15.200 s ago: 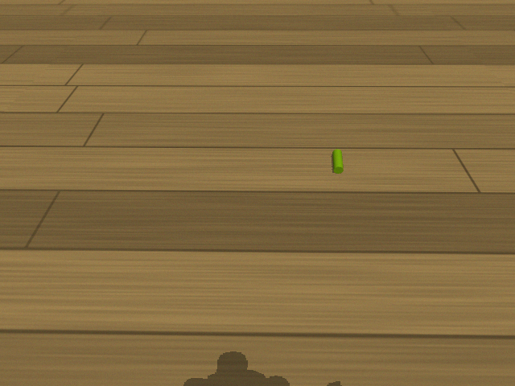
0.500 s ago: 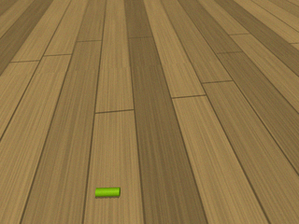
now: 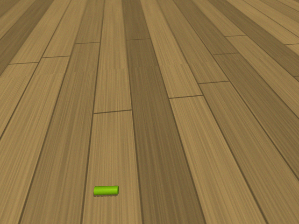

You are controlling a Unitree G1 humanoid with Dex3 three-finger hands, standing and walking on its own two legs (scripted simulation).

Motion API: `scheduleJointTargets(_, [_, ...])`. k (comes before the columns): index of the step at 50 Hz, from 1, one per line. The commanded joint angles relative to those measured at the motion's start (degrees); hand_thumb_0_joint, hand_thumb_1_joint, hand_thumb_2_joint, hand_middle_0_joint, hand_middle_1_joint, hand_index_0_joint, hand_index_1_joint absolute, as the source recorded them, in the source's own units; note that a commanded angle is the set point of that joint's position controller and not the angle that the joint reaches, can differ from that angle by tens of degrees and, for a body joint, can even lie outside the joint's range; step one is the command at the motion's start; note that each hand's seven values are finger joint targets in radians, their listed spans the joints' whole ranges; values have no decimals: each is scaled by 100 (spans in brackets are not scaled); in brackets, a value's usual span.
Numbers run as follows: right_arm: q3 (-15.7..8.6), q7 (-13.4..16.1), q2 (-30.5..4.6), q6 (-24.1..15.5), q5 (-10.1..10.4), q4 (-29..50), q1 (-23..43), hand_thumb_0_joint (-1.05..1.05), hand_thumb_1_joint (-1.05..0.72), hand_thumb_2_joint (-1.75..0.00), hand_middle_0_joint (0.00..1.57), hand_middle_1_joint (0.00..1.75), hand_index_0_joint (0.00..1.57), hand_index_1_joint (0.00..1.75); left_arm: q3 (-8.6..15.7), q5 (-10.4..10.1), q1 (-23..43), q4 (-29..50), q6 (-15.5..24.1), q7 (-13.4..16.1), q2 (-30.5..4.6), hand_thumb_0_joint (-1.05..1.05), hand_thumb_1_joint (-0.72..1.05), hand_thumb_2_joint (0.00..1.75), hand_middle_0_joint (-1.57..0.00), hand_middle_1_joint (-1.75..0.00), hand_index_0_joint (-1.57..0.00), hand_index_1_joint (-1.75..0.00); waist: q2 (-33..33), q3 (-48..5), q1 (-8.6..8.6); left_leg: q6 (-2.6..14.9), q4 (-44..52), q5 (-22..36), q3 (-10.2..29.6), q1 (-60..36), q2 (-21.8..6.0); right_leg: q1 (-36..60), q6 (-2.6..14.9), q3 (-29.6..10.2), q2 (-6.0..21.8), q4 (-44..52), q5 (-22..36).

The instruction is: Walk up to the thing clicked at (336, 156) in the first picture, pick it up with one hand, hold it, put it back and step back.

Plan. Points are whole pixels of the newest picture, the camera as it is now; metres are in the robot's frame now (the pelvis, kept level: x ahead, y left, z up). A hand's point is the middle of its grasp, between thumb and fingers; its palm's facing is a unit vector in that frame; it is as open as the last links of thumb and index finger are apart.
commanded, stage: stand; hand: left
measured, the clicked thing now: (106, 190) +0.49 +0.30 -0.76
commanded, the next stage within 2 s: none
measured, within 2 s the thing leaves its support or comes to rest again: neither
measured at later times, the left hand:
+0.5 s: hand out of the picture +0.07 +0.25 -0.16, palm faces -0.04 -0.94 -0.34, open 7.3 cm
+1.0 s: hand out of the picture +0.09 +0.25 -0.15, palm faces -0.04 -0.94 -0.35, open 7.3 cm
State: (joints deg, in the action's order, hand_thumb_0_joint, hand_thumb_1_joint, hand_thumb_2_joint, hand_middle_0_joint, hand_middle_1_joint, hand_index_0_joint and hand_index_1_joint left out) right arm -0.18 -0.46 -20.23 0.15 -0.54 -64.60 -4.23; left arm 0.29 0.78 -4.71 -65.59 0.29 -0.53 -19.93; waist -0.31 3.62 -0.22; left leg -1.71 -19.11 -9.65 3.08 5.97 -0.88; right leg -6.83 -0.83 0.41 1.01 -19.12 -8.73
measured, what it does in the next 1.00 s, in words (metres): stands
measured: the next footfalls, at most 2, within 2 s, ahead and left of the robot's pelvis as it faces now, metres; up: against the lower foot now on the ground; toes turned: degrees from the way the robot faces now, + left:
none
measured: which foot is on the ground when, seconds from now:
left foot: down 0.00-1.00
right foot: down 0.00-1.00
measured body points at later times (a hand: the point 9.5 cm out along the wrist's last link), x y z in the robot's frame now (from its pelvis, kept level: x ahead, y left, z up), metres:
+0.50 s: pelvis +0.00 +0.00 +0.00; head +0.01 +0.00 +0.45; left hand +0.07 +0.30 -0.13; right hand +0.05 -0.30 -0.14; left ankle +0.01 +0.14 -0.75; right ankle +0.02 -0.13 -0.75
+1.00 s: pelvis +0.01 +0.00 +0.00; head +0.01 -0.01 +0.45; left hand +0.09 +0.30 -0.13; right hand +0.08 -0.31 -0.13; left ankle +0.01 +0.14 -0.75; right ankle +0.02 -0.13 -0.75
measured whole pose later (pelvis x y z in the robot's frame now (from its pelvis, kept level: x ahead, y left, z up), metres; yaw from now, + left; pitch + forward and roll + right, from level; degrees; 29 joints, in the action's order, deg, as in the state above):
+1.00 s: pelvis +0.01 +0.00 +0.00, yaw +0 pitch -3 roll +0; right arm 0.2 -0.5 -20.6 -0.2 -0.6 -64.7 -6.0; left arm -0.2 0.7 -6.2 -64.4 0.4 -0.7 -20.4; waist -0.3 2.9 -0.1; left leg -2.0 -19.0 -10.1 2.7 6.2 -1.2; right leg -7.5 -0.6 0.1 0.7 -19.5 -9.3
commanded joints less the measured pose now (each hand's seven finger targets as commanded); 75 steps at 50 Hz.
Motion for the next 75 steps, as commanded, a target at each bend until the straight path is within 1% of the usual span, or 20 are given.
scheduleJointTargets(1, [-231,45,-1191,-146,-9,308,217,0,-90,-90,20,30,20,30,250,-16,239,348,139,69,-1281,0,90,90,-20,-30,-20,-30,45,-210,23,236,415,-289,381,205,-483,-195,141,-564,586,519,-656])
scheduleJointTargets(6, [-248,21,-1180,-141,-22,283,101,0,-90,-90,20,30,20,30,253,-12,206,381,138,56,-1308,0,90,90,-20,-30,-20,-30,125,-124,26,259,351,-525,393,287,-448,-391,160,-666,611,625,-1145])
scheduleJointTargets(9, [-249,14,-1163,-157,-19,291,20,0,-90,-90,20,30,20,30,252,-20,235,421,153,48,-1332,0,90,90,-20,-30,-20,-30,116,-320,-30,280,356,-240,405,217,-500,-252,188,-636,606,498,-760])
scheduleJointTargets(11, [-252,15,-1164,-156,-29,289,44,0,-90,-90,20,30,20,30,243,-21,145,423,156,46,-1309,0,90,90,-20,-30,-20,-30,117,-239,30,263,333,-390,391,295,-464,-342,170,-666,597,539,-968])
scheduleJointTargets(13, [-252,30,-1206,-171,-30,268,-23,0,-90,-90,20,30,20,30,245,-31,175,439,157,42,-1294,0,90,90,-20,-30,-20,-30,5,-399,5,283,370,-151,430,334,-541,-62,187,-615,595,355,-436])
scheduleJointTargets(22, [-223,45,-1231,-163,-2,242,-86,0,-90,-90,20,30,20,30,215,-38,47,436,135,48,-1291,0,90,90,-20,-30,-20,-30,15,-297,35,264,367,-133,426,369,-515,-151,201,-594,579,319,-493])
scheduleJointTargets(29, [-187,62,-1232,-189,6,247,-114,0,-90,-90,20,30,20,30,197,-43,-4,438,159,56,-1277,0,90,90,-20,-30,-20,-30,14,-514,21,265,288,574,404,204,-578,122,172,-531,612,168,448])
scheduleJointTargets(41, [-188,73,-1217,-162,27,303,43,0,-90,-90,20,30,20,30,182,-37,50,459,168,79,-1283,0,90,90,-20,-30,-20,-30,94,-488,20,231,243,674,344,0,-583,61,158,-526,627,275,576])
scheduleJointTargets(44, [-180,67,-1215,-150,12,300,29,0,-90,-90,20,30,20,30,191,-36,78,460,152,77,-1293,0,90,90,-20,-30,-20,-30,30,-323,15,228,335,282,345,173,-550,-13,171,-552,614,349,180])
scheduleJointTargets(47, [-180,65,-1236,-182,15,319,28,0,-90,-90,20,30,20,30,198,-37,81,469,157,70,-1282,0,90,90,-20,-30,-20,-30,-40,-502,16,222,323,671,351,84,-605,167,178,-521,623,248,558])
scheduleJointTargets(50, [-172,71,-1239,-180,13,306,55,0,-90,-90,20,30,20,30,197,-35,82,470,148,66,-1260,0,90,90,-20,-30,-20,-30,-82,-428,38,221,369,455,351,173,-596,122,162,-529,609,278,370])
scheduleJointTargets(54, [-174,68,-1191,-169,15,331,58,0,-90,-90,20,30,20,30,202,-35,84,466,165,77,-1305,0,90,90,-20,-30,-20,-30,101,-521,19,225,309,648,333,28,-591,137,176,-509,626,283,546])
scheduleJointTargets(58, [-186,66,-1236,-149,15,294,-11,0,-90,-90,20,30,20,30,205,-36,95,450,159,76,-1318,0,90,90,-20,-30,-20,-30,95,-353,5,237,362,290,343,136,-564,16,178,-551,611,381,97])
scheduleJointTargets(60, [-193,62,-1228,-159,10,310,30,0,-90,-90,20,30,20,30,208,-34,44,456,160,75,-1306,0,90,90,-20,-30,-20,-30,39,-455,32,240,328,454,337,54,-580,57,189,-538,622,332,318])
scheduleJointTargets(62, [-190,67,-1214,-156,9,303,-14,0,-90,-90,20,30,20,30,224,-34,67,444,151,80,-1338,0,90,90,-20,-30,-20,-30,94,-322,16,233,376,257,352,201,-561,40,185,-540,601,368,80])
scheduleJointTargets(64, [-194,68,-1263,-167,8,315,-36,0,-90,-90,20,30,20,30,214,-32,36,460,156,72,-1296,0,90,90,-20,-30,-20,-30,-19,-434,26,247,371,466,355,172,-594,156,189,-525,616,290,368])
scheduleJointTargets(65, [-168,65,-1216,-163,8,295,-52,0,-90,-90,20,30,20,30,210,-48,30,442,150,69,-1279,0,90,90,-20,-30,-20,-30,-44,-286,29,233,439,222,362,291,-567,71,169,-521,590,327,112])
scheduleJointTargets(67, [-185,70,-1239,-169,4,322,-31,0,-90,-90,20,30,20,30,220,-30,45,456,152,70,-1308,0,90,90,-20,-30,-20,-30,10,-475,22,238,358,420,352,124,-597,120,193,-540,619,294,265])
scheduleJointTargets(73, [-181,68,-1237,-151,-2,289,-137,0,-90,-90,20,30,20,30,218,-29,50,458,128,67,-1305,0,90,90,-20,-30,-20,-30,2,-211,9,250,471,-46,380,361,-567,-21,197,-542,581,345,-241])
scheduleJointTargets(75, [-204,64,-1268,-163,-3,318,-35,0,-90,-90,20,30,20,30,212,-32,-21,468,138,62,-1291,0,90,90,-20,-30,-20,-30,-8,-351,58,255,375,123,359,179,-559,-43,204,-557,596,356,-139])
